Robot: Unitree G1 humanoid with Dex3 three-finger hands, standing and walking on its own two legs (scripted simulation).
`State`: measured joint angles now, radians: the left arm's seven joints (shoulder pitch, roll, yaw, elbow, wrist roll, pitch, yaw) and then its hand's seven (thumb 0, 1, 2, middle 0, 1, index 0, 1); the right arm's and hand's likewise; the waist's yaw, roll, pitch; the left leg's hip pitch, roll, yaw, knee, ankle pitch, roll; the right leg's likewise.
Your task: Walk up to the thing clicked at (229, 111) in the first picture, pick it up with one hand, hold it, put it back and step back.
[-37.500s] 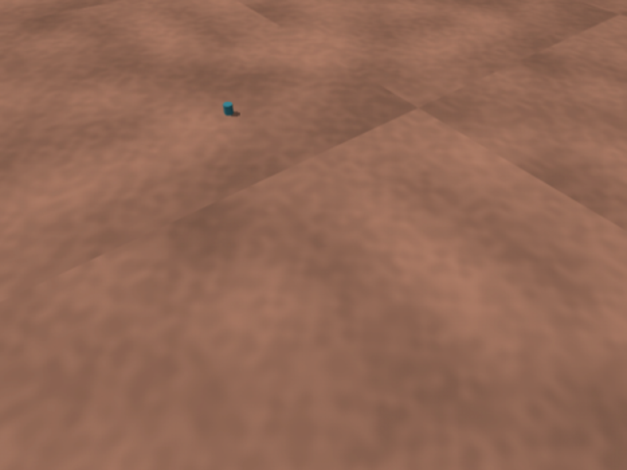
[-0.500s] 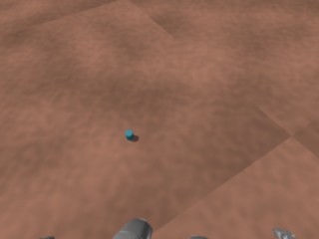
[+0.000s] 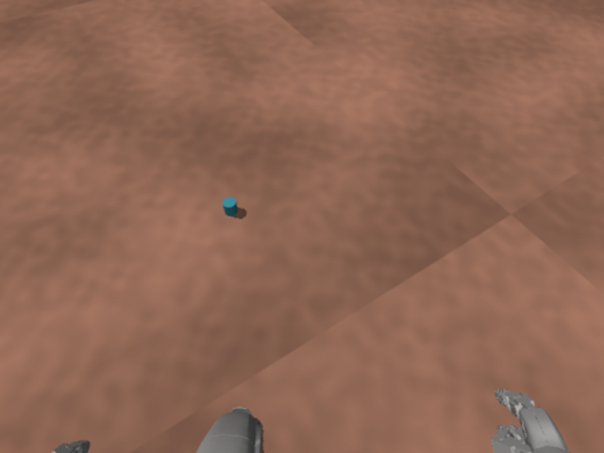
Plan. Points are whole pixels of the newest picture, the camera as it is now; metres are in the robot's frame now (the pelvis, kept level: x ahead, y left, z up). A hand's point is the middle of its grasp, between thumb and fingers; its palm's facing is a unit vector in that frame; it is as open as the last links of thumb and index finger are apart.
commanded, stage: step back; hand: left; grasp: from above
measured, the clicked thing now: (230, 206) +0.99 +0.34 -0.72
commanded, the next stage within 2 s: stand in 1.16 s
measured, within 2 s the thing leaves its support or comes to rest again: neither
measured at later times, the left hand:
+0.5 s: hand out of the picture -0.04 +0.29 -0.12, palm faces +0.10 -0.91 -0.40, open 7.4 cm
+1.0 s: hand out of the picture +0.02 +0.27 -0.13, palm faces +0.15 -0.90 -0.42, open 7.4 cm
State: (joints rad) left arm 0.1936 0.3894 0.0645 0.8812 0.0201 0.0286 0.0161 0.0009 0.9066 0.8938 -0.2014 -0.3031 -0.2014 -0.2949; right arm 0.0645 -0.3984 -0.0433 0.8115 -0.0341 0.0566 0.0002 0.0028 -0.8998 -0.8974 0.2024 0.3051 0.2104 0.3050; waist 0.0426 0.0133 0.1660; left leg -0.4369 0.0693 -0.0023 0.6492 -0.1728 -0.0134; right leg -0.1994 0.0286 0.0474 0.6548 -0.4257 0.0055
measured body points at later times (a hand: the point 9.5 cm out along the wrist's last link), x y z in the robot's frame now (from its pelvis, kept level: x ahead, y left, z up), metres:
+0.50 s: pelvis -0.07 +0.00 +0.02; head -0.07 +0.00 +0.47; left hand -0.04 +0.34 -0.09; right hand +0.00 -0.30 -0.11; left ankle -0.10 +0.13 -0.71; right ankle -0.03 -0.12 -0.68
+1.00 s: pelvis -0.02 -0.01 +0.01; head +0.02 -0.02 +0.46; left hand +0.01 +0.31 -0.10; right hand +0.10 -0.31 -0.13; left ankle +0.00 +0.14 -0.72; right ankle +0.01 -0.12 -0.71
